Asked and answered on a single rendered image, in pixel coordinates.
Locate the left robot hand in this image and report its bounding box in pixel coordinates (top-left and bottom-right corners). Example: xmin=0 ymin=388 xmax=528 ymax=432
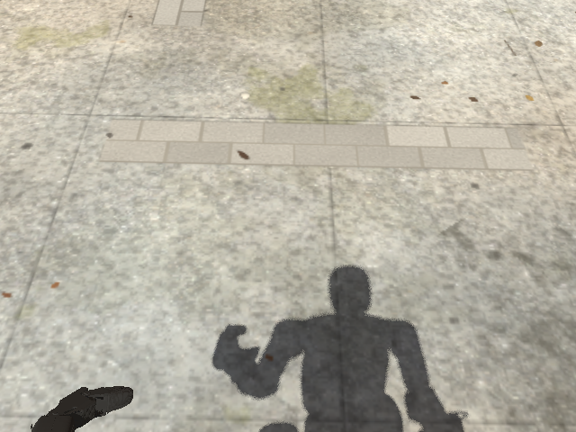
xmin=31 ymin=386 xmax=133 ymax=432

